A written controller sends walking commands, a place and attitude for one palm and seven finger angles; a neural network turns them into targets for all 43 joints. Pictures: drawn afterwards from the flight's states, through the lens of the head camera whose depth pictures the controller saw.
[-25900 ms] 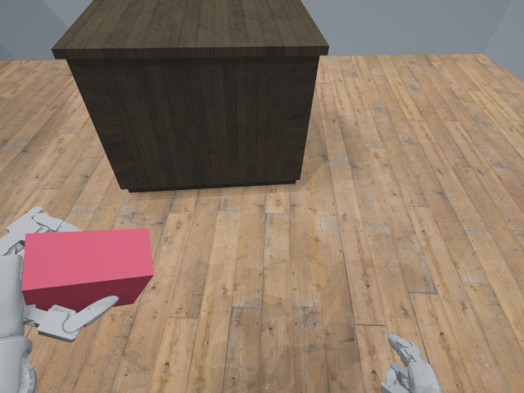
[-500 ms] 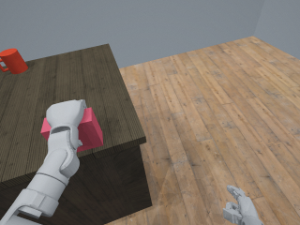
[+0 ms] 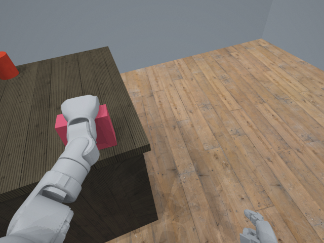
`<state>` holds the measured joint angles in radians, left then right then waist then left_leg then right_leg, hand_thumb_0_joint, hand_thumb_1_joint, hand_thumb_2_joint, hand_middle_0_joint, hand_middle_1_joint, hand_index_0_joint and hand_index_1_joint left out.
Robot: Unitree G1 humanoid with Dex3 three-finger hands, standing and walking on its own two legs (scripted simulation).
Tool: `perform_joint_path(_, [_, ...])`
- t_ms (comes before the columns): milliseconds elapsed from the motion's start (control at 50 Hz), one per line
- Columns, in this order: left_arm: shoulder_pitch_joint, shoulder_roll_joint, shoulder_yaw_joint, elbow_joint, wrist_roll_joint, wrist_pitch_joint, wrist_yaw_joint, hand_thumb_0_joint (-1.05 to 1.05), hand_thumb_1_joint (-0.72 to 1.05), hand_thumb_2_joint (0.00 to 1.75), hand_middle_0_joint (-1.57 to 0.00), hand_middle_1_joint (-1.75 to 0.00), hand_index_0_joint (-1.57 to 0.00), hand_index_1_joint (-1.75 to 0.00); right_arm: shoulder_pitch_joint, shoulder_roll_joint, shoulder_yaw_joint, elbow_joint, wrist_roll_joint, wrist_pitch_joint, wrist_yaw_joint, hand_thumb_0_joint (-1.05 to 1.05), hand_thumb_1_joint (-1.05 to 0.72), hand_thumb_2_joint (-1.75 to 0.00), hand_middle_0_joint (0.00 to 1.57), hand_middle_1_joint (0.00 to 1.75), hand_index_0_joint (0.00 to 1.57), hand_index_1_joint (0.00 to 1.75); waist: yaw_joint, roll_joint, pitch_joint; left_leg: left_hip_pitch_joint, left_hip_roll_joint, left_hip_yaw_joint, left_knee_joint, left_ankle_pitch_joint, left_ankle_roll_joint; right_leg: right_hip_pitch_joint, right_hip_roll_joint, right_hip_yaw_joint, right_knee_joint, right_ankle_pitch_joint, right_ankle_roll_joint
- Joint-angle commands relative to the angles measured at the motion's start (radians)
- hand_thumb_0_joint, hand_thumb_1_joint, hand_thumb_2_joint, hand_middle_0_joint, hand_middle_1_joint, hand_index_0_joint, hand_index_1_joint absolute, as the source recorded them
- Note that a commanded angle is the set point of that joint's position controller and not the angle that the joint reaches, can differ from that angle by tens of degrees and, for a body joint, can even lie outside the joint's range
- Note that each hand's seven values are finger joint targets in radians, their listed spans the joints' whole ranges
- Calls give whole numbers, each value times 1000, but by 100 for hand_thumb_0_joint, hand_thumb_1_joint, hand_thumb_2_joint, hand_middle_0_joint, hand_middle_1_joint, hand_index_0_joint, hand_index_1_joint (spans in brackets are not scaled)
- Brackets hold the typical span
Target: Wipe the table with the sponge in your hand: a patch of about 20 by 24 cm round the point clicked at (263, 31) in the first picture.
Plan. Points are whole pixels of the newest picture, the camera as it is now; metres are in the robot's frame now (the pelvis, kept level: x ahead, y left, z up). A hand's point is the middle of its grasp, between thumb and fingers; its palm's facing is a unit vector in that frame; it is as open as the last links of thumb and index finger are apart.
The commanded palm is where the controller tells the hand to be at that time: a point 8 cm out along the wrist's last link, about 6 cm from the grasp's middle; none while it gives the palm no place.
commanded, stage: wipe forward along the third lane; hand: left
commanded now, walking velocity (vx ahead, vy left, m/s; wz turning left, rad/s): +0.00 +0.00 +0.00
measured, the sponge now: (90, 135) +0.38 +0.25 +0.06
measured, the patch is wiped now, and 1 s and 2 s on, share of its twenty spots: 0.85 1.00 1.00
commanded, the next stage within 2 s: wipe back along the third lane in 1.36 s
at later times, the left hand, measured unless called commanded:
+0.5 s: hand (89, 113) +0.43 +0.26 +0.10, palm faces -0.08 +0.04 -1.00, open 10.0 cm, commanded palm +0.42 +0.26 +0.14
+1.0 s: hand (86, 101) +0.48 +0.29 +0.10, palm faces -0.11 +0.04 -0.99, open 10.0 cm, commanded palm +0.47 +0.29 +0.14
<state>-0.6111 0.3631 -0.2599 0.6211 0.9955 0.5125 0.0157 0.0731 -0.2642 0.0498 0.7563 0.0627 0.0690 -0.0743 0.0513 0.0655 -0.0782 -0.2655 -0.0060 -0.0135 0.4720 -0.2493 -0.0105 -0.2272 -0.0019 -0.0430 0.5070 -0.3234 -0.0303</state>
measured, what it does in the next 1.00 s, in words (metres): stands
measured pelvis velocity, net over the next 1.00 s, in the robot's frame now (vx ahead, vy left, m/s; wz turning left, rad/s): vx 0.00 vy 0.01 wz -0.05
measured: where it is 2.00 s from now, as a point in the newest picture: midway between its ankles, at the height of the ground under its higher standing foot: outside the picture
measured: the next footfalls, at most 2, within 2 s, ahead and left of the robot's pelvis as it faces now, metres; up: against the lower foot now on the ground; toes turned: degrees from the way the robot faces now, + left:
none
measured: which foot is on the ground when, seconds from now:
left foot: down 0.00-1.00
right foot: down 0.00-1.00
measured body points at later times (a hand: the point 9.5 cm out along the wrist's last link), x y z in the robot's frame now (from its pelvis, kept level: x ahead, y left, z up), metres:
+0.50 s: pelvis -0.01 -0.01 -0.01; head +0.01 -0.04 +0.44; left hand +0.43 +0.25 +0.16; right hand +0.07 -0.28 -0.14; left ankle +0.00 +0.13 -0.74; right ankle -0.04 -0.10 -0.74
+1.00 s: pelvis +0.00 +0.01 -0.01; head +0.05 +0.00 +0.44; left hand +0.48 +0.28 +0.16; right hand +0.02 -0.27 -0.14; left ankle +0.00 +0.13 -0.74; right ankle -0.04 -0.10 -0.74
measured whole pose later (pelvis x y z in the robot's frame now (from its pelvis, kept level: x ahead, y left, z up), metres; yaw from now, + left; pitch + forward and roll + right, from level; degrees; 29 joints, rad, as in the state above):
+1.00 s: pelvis +0.00 +0.01 -0.01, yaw -3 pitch +13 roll -1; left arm -0.98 0.60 -0.05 1.19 1.07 0.26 0.09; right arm 0.32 -0.30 0.00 0.78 0.06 0.02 -0.04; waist -0.10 0.04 -0.12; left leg -0.53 0.03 0.02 0.60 -0.29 0.00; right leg -0.48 0.04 -0.01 0.57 -0.31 -0.02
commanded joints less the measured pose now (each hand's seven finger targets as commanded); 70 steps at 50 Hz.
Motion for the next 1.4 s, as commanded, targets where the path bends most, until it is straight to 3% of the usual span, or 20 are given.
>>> perform_joint_path(0, [-427,213,97,-15,46,-60,36,0,10,130,-120,-160,-120,-160,-72,-120,-45,-124,-6,-39,-10,0,-90,-90,20,30,20,30,-44,-130,-200,45,-44,42,-26,184,41,47,19,39,-68,291,4])
perform_joint_path(180, [-456,263,151,119,45,-156,74,0,10,130,-120,-160,-120,-160,34,-135,-70,-102,-7,-49,-1,0,-90,-90,20,30,20,30,-62,-149,-211,-18,-39,42,-4,178,45,38,21,48,-56,335,10])
perform_joint_path(240, [-483,241,124,178,49,-168,91,0,10,130,-120,-160,-120,-160,62,-137,-72,-89,-2,-58,4,0,-90,-90,20,30,20,30,-86,-152,-168,-41,-37,46,4,145,50,-14,22,47,-56,302,16])
perform_joint_path(280, [-519,310,172,201,53,-173,104,0,10,130,-120,-160,-120,-160,82,-147,-77,-74,-5,-60,4,0,-90,-90,20,30,20,30,-86,-155,-186,-61,-35,44,5,132,49,-4,21,58,-60,290,17])
perform_joint_path(320, [-535,288,147,231,52,-181,116,0,10,130,-120,-160,-120,-160,99,-141,-78,-71,-3,-71,6,0,-90,-90,20,30,20,30,-100,-163,-186,-75,-35,52,18,114,56,-19,17,62,-57,280,25])
perform_joint_path(420, [-532,363,191,301,60,-189,122,0,10,130,-120,-160,-120,-160,130,-150,-81,-62,-3,-71,12,0,-90,-90,20,30,20,30,-98,-156,-207,-115,-31,56,25,105,55,-6,17,70,-47,286,27])
perform_joint_path(480, [-606,380,182,311,69,-196,119,0,10,130,-120,-160,-120,-160,144,-154,-81,-61,-4,-73,13,0,-90,-90,20,30,20,30,-118,-122,-199,-123,-28,54,24,84,54,-30,18,75,-54,255,27])
perform_joint_path(520, [-592,422,211,342,71,-204,124,0,10,130,-120,-160,-120,-160,159,-156,-79,-62,-4,-77,12,0,-90,-90,20,30,20,30,-112,-127,-208,-143,-27,58,33,77,57,-26,17,78,-47,250,29])
perform_joint_path(580, [-649,466,227,367,77,-213,122,0,10,130,-120,-160,-120,-160,175,-161,-80,-58,-4,-80,11,0,-90,-90,20,30,20,30,-130,-133,-209,-162,-23,56,37,62,57,-32,17,84,-51,238,33])
perform_joint_path(620, [-663,459,206,398,87,-217,123,0,10,130,-120,-160,-120,-160,189,-162,-78,-59,-3,-82,11,0,-90,-90,20,30,20,30,-138,-116,-200,-175,-22,55,37,42,56,-61,19,79,-45,206,32])
perform_joint_path(680, [-715,507,232,411,92,-222,124,0,10,130,-120,-160,-120,-160,210,-168,-82,-53,-5,-84,10,0,-90,-90,20,30,20,30,-147,-106,-247,-172,-17,56,48,63,57,-45,19,85,-39,236,32])
perform_joint_path(720, [-698,475,205,435,96,-223,121,0,10,130,-120,-160,-120,-160,228,-167,-81,-56,-5,-86,15,0,-90,-90,20,30,20,30,-147,-102,-249,-174,-15,58,55,76,56,-60,22,76,-26,257,31])
perform_joint_path(780, [-717,516,238,430,106,-229,119,0,10,130,-120,-160,-120,-160,245,-172,-88,-53,-10,-83,18,0,-90,-90,20,30,20,30,-147,-90,-303,-162,-12,63,69,119,57,-35,23,79,-18,319,28])
perform_joint_path(840, [-717,486,209,454,101,-231,116,0,10,130,-120,-160,-120,-160,265,-174,-87,-53,-8,-80,22,0,-90,-90,20,30,20,30,-156,-80,-274,-171,-11,61,72,121,55,-71,28,69,-10,315,27])
perform_joint_path(900, [-711,534,245,457,106,-240,114,0,10,130,-120,-160,-120,-160,280,-179,-91,-52,-8,-75,23,0,-90,-90,20,30,20,30,-149,-72,-311,-166,-7,60,78,156,54,-59,31,66,3,344,22])
perform_joint_path(920, [-708,492,215,465,105,-240,113,0,10,130,-120,-160,-120,-160,285,-177,-91,-54,-9,-75,26,0,-90,-90,20,30,20,30,-156,-67,-288,-164,-8,59,80,161,55,-81,34,59,2,342,20])
perform_joint_path(960, [-691,511,239,474,104,-242,114,0,10,130,-120,-160,-120,-160,291,-181,-95,-52,-10,-74,28,0,-90,-90,20,30,20,30,-148,-83,-296,-157,-3,58,83,179,54,-85,37,56,7,352,20])
perform_joint_path(1040, [-735,491,213,478,106,-244,116,0,10,130,-120,-160,-120,-160,310,-184,-96,-48,-9,-71,31,0,-90,-90,20,30,20,30,-167,-74,-283,-147,0,50,88,194,54,-126,43,46,13,342,15])
perform_joint_path(1340, [-808,531,232,541,149,-242,131,0,10,130,-120,-160,-120,-160,370,-186,-104,-40,-21,-59,41,0,-90,-90,20,30,20,30,-185,-38,-331,-139,13,33,135,263,48,-203,54,35,51,346,5])
perform_joint_path(1380, [-856,529,223,542,148,-242,130,0,10,130,-120,-160,-120,-160,374,-190,-104,-35,-23,-59,41,0,-90,-90,20,30,20,30,-204,-42,-321,-147,14,30,136,247,48,-215,55,34,47,338,5])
